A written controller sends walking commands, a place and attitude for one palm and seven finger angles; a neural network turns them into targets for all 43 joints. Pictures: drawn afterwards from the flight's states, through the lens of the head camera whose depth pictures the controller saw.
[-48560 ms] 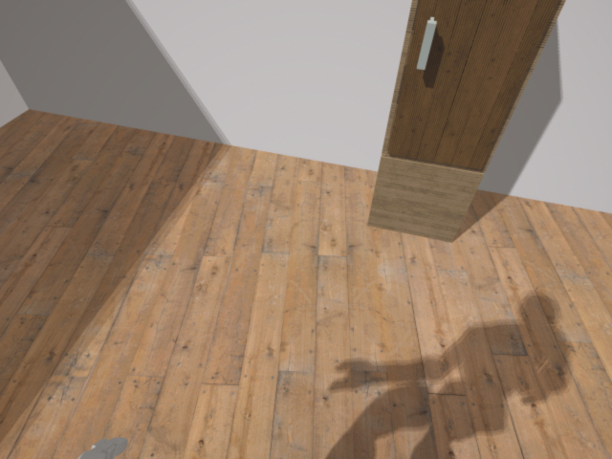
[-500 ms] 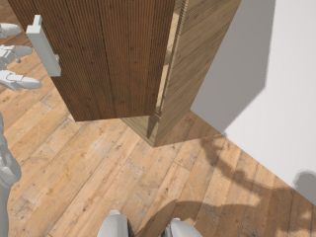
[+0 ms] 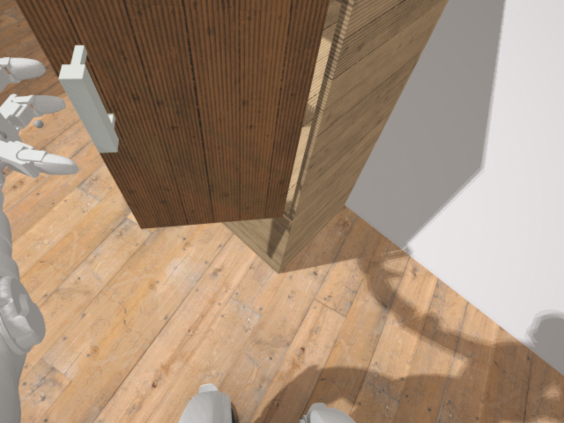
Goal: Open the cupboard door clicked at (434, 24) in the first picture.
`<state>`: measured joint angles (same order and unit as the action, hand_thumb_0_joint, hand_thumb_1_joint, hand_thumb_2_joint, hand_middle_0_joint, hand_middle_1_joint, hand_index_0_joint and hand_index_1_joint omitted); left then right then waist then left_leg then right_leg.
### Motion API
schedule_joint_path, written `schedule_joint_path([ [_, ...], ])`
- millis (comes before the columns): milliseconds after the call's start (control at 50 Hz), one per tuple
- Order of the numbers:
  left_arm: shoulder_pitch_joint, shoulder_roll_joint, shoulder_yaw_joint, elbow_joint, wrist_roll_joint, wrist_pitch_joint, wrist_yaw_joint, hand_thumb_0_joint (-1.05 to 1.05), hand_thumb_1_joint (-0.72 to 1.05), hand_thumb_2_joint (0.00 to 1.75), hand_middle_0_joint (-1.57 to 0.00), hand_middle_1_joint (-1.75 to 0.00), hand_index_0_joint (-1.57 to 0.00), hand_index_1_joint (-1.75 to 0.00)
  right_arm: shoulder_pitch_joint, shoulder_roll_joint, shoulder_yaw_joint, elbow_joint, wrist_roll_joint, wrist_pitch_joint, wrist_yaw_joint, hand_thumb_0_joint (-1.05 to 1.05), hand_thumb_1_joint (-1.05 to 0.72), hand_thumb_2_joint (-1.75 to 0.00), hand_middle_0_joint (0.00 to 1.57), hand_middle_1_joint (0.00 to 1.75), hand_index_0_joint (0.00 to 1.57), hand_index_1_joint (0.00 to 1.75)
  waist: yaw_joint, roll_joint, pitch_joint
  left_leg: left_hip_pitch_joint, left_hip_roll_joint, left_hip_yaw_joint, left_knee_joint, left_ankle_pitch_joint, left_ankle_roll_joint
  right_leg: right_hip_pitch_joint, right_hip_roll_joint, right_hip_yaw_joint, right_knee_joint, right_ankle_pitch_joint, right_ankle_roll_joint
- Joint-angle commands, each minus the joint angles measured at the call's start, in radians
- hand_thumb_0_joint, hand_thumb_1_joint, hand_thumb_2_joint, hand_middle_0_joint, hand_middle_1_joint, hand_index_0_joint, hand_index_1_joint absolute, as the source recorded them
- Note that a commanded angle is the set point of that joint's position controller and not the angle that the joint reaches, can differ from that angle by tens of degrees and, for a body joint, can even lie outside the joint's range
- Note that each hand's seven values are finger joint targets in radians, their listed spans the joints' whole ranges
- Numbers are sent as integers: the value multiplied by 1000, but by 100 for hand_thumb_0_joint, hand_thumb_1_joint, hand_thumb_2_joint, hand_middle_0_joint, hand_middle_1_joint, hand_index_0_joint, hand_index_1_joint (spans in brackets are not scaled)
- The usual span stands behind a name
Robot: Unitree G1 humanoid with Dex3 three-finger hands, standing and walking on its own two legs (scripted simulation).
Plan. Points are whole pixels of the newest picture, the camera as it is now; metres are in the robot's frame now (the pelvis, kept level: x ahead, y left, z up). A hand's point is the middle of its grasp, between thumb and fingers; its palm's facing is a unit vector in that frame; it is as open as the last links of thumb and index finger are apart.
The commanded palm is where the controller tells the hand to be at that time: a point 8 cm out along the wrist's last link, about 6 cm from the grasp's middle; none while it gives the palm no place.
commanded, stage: move the hooked fingers beside the handle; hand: left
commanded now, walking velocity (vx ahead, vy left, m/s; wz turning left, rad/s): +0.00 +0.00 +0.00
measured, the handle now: (94, 101) +0.52 +0.23 +0.12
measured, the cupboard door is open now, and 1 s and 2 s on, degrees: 51 50 50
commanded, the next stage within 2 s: slide the fingers in behind the handle in 1.10 s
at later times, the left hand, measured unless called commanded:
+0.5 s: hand (57, 129) +0.47 +0.26 +0.12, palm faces +0.10 -0.99 -0.01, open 14.0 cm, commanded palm +0.45 +0.32 +0.11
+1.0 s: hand (43, 131) +0.47 +0.28 +0.11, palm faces +0.09 -1.00 +0.02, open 14.0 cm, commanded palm +0.45 +0.33 +0.11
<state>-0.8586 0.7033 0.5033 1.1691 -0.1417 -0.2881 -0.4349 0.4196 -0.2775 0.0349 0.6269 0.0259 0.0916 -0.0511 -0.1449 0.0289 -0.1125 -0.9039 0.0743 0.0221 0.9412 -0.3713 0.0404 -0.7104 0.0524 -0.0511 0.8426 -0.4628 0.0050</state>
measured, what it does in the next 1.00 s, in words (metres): stands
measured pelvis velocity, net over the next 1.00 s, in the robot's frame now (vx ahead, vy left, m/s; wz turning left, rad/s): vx -0.01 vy -0.01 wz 0.00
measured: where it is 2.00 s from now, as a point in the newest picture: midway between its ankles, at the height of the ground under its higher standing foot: outside the picture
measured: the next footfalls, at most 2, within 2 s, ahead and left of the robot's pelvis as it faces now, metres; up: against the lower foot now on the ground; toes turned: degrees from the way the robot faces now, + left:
none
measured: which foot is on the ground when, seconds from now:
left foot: down 0.00-1.00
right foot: down 0.00-1.00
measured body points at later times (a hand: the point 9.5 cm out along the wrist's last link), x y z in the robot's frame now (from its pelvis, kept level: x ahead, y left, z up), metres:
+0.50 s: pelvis -0.02 -0.01 +0.00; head +0.08 +0.02 +0.44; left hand +0.45 +0.32 +0.12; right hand +0.01 -0.28 -0.11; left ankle +0.04 +0.09 -0.69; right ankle -0.04 -0.13 -0.69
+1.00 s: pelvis -0.01 -0.01 +0.00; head +0.10 +0.02 +0.43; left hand +0.46 +0.34 +0.11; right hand -0.01 -0.29 -0.10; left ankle +0.04 +0.09 -0.69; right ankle -0.04 -0.13 -0.69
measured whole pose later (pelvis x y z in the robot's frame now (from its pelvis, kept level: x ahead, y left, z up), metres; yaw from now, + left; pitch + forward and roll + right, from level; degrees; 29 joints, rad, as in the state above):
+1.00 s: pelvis -0.01 -0.01 +0.00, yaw +0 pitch +19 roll -4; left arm -0.89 0.74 0.51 1.25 -0.14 -0.30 -0.45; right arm 0.42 -0.29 0.04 0.64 0.03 0.08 -0.07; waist -0.16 0.03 -0.10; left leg -0.92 0.08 0.01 0.94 -0.35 0.03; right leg -0.74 0.06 -0.06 0.87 -0.46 -0.01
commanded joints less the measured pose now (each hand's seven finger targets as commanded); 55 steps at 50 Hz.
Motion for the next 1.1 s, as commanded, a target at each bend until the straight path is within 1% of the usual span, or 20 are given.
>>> schedule_joint_path([
  [0,-373,268,19,-216,-31,-51,22,0,-50,30,-30,-120,-30,-120,146,-204,-79,-61,-8,-16,-7,0,-90,-90,20,30,20,30,5,157,-409,622,-16,-103,-84,436,-7,-91,37,-9,-91,336,-22],
  [60,-377,288,37,-213,-20,-62,43,0,-50,30,-30,-120,-30,-120,135,-203,-78,-68,-8,-15,-6,0,-90,-90,20,30,20,30,13,152,-392,606,-19,-100,-84,436,-8,-79,33,-3,-86,342,-23],
  [80,-396,257,14,-246,-22,-70,47,0,-50,30,-30,-120,-30,-120,127,-199,-77,-73,-8,-15,-3,0,-90,-90,20,30,20,30,5,156,-398,619,-19,-99,-85,435,-8,-80,34,-3,-87,344,-21],
  [140,-383,291,52,-293,-19,-101,61,0,-50,30,-30,-120,-30,-120,119,-200,-80,-77,-9,-18,-2,0,-90,-90,20,30,20,30,24,187,-462,671,-17,-104,-79,490,-15,-63,34,-1,-76,368,-26],
  [200,-387,210,-12,-264,-23,-96,57,0,-50,30,-30,-120,-30,-120,100,-192,-76,-76,-6,-17,0,0,-90,-90,20,30,20,30,7,172,-390,653,-17,-109,-93,409,-16,-94,34,-7,-93,306,-25],
  [280,-423,186,-50,-161,-19,-55,57,0,-50,30,-30,-120,-30,-120,98,-200,-70,-70,-1,-17,-12,0,-90,-90,20,30,20,30,-20,102,-282,556,-20,-114,-121,255,-6,-122,25,-4,-116,221,-21],
  [360,-476,202,-58,-159,-8,-62,68,0,-50,30,-30,-120,-30,-120,99,-201,-66,-61,-4,-28,-21,0,-90,-90,20,30,20,30,-28,123,-320,555,-23,-112,-113,234,-5,-120,17,6,-112,205,-22],
  [420,-557,241,-34,-201,-8,-100,85,0,-50,30,-30,-120,-30,-120,112,-202,-65,-47,-10,-40,-23,0,-90,-90,20,30,20,30,-40,134,-362,568,-22,-118,-99,232,-3,-121,17,12,-104,199,-22],
  [480,-547,320,22,-185,2,-114,88,0,-50,30,-30,-120,-30,-120,117,-208,-64,-46,-8,-43,-23,0,-90,-90,20,30,20,30,-19,162,-426,561,-24,-110,-91,241,-3,-87,18,22,-100,207,-19],
  [600,-481,431,75,-112,20,-79,60,0,-50,30,-30,-120,-30,-120,123,-210,-58,-56,2,-34,-29,0,-90,-90,20,30,20,30,-9,120,-388,418,-32,-65,-78,235,11,14,19,46,-108,272,-8],
  [640,-474,449,90,-139,18,-87,47,0,-50,30,-30,-120,-30,-120,128,-208,-60,-61,2,-32,-30,0,-90,-90,20,30,20,30,4,163,-422,441,-34,-61,-73,277,9,34,22,49,-99,318,-10],
  [680,-433,439,85,-124,14,-82,33,0,-50,30,-30,-120,-30,-120,133,-209,-62,-60,2,-28,-30,0,-90,-90,20,30,20,30,-1,154,-402,444,-32,-60,-73,282,8,14,26,43,-103,316,-9],
  [740,-423,357,25,-93,-4,-73,5,0,-50,30,-30,-120,-30,-120,134,-208,-62,-56,6,-24,-30,0,-90,-90,20,30,20,30,-21,131,-343,446,-30,-61,-80,254,10,-35,30,35,-117,281,-6],
  [800,-397,328,6,-84,-23,-53,-23,0,-50,30,-30,-120,-30,-120,143,-213,-65,-53,5,-21,-32,0,-90,-90,20,30,20,30,-23,109,-340,442,-31,-62,-82,260,13,-37,29,33,-119,288,-7],
  [860,-426,333,13,-117,-33,-56,-33,0,-50,30,-30,-120,-30,-120,147,-216,-69,-48,2,-22,-33,0,-90,-90,20,30,20,30,-19,135,-359,483,-28,-74,-80,283,9,-69,28,24,-110,279,-12],
  [900,-443,339,20,-115,-31,-60,-22,0,-50,30,-30,-120,-30,-120,149,-215,-68,-47,0,-24,-32,0,-90,-90,20,30,20,30,-24,114,-353,474,-27,-78,-77,270,11,-79,29,25,-109,261,-11],
  [920,-462,341,27,-127,-33,-69,-11,0,-50,30,-30,-120,-30,-120,151,-214,-68,-44,-2,-26,-32,0,-90,-90,20,30,20,30,-29,122,-350,480,-27,-79,-73,274,13,-88,29,27,-107,261,-13],
  [960,-478,388,63,-169,-18,-89,9,0,-50,30,-30,-120,-30,-120,150,-217,-72,-47,-5,-29,-30,0,-90,-90,20,30,20,30,-13,170,-413,522,-24,-90,-72,298,4,-84,28,23,-91,262,-17],
  [1020,-499,376,61,-235,-8,-120,37,0,-50,30,-30,-120,-30,-120,147,-209,-70,-46,-10,-31,-22,0,-90,-90,20,30,20,30,-7,235,-456,599,-21,-98,-64,356,-3,-103,32,17,-80,279,-25],
  [1080,-489,323,19,-210,4,-105,46,0,-50,30,-30,-120,-30,-120,137,-206,-70,-44,-8,-27,-19,0,-90,-90,20,30,20,30,-17,234,-432,619,-14,-111,-74,341,-10,-139,32,6,-85,253,-23],
])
